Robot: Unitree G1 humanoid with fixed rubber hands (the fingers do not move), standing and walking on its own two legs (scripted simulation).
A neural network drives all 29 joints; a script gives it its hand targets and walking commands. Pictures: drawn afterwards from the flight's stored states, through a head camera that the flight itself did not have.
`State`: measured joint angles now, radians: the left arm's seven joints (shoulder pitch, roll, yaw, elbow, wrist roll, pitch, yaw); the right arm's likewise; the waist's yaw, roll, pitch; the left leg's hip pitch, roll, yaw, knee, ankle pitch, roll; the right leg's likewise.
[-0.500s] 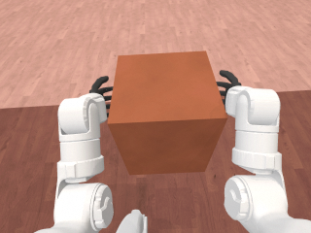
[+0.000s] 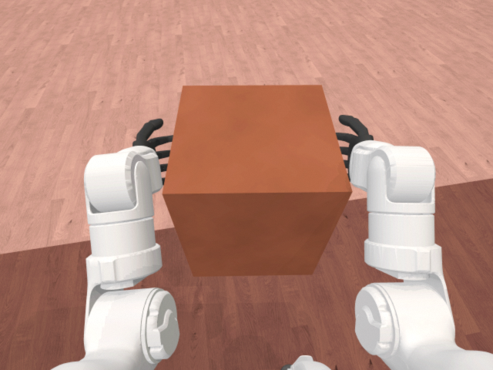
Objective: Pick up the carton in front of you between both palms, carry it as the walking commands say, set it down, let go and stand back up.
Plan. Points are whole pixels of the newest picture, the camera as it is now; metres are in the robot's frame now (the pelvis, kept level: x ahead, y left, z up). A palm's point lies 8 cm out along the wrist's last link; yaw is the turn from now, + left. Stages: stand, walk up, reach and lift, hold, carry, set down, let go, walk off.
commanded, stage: carry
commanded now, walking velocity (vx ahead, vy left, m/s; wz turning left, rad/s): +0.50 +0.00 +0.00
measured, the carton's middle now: (252, 187) +0.39 -0.01 +0.10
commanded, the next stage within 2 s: none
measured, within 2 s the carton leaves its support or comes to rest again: neither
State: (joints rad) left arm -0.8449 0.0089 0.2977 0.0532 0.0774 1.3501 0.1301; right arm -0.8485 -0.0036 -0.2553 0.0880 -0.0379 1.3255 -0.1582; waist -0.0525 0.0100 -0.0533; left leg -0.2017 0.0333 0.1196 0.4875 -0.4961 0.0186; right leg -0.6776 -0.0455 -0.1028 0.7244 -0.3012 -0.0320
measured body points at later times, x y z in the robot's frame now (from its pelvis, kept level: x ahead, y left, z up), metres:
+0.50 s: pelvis +0.31 +0.01 +0.02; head +0.32 +0.01 +0.47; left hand +0.70 +0.16 +0.19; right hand +0.69 -0.15 +0.19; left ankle +0.43 +0.10 -0.67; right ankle +0.17 -0.10 -0.67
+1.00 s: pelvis +0.60 -0.03 +0.08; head +0.62 -0.03 +0.53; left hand +0.97 +0.14 +0.22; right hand +1.00 -0.16 +0.23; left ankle +0.53 +0.09 -0.54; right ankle +0.66 -0.11 -0.64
